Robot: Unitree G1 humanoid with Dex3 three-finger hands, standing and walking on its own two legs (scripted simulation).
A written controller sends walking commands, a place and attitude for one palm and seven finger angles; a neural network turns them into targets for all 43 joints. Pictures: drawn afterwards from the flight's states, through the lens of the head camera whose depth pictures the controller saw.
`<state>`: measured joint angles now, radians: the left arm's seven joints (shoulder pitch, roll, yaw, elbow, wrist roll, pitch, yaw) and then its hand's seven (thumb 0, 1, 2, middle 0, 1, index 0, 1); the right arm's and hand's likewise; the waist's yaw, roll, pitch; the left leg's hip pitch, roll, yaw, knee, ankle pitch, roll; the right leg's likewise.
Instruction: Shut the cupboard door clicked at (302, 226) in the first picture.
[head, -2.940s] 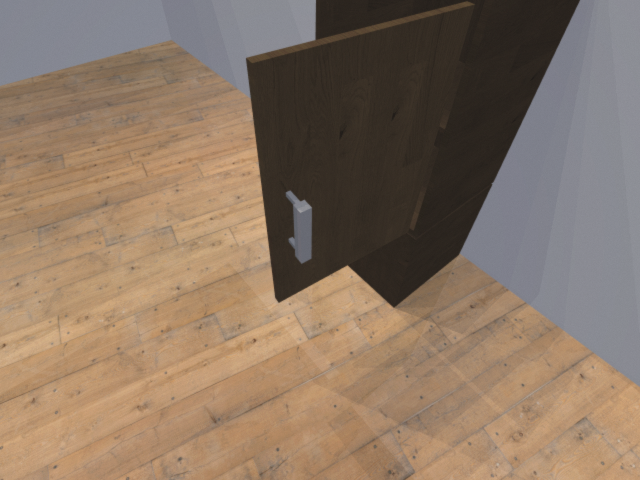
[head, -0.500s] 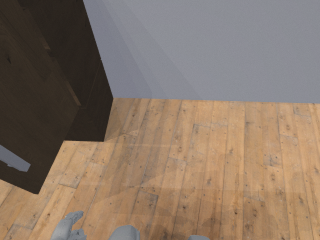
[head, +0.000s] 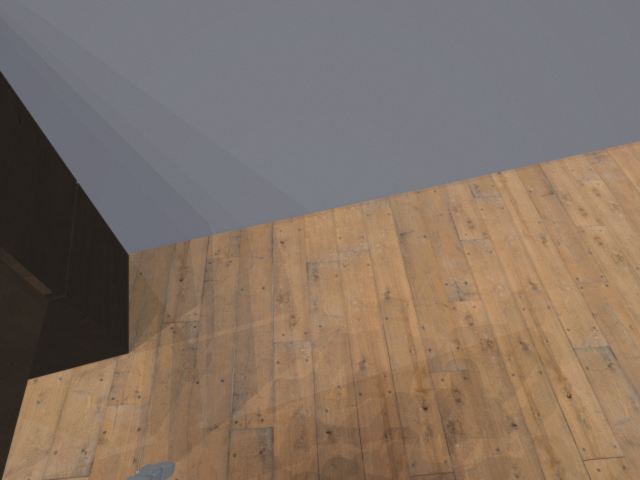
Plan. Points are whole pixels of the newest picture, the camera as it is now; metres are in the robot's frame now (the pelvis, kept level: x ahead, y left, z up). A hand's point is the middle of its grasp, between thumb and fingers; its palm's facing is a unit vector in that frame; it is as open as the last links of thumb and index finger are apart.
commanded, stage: walk to a spot facing it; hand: left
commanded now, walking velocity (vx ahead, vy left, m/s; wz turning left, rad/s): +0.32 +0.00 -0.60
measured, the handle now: out of the picture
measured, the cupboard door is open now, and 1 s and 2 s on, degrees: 84 84 84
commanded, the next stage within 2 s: turn to face it in 1.06 s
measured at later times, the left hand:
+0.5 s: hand (210, 395) +0.26 +0.19 -0.18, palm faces -0.22 -0.96 -0.17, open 7.4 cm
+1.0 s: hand (336, 250) +0.53 -0.01 -0.16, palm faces -0.45 -0.87 -0.21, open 7.2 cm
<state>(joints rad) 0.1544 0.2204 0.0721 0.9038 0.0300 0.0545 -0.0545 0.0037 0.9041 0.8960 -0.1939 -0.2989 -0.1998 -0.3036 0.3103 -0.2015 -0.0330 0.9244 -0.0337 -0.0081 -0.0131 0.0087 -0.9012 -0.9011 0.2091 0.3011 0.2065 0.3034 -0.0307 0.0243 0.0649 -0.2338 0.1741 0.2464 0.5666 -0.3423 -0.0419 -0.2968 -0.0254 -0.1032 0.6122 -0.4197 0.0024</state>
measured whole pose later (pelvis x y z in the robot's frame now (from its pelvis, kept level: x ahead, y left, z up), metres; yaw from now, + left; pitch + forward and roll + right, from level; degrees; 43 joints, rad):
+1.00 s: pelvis +0.36 -0.13 +0.01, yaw -28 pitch +1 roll +0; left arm 0.16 0.19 0.07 0.98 0.01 -0.05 0.01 -0.01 0.93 0.90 -0.20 -0.30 -0.20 -0.30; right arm 0.28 -0.17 -0.05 1.02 -0.02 -0.02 0.00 0.01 -0.91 -0.90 0.20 0.30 0.20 0.30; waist -0.06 -0.01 0.08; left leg -0.51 0.14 0.07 1.03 -0.32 -0.05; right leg -0.22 0.04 -0.09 0.44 -0.24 -0.08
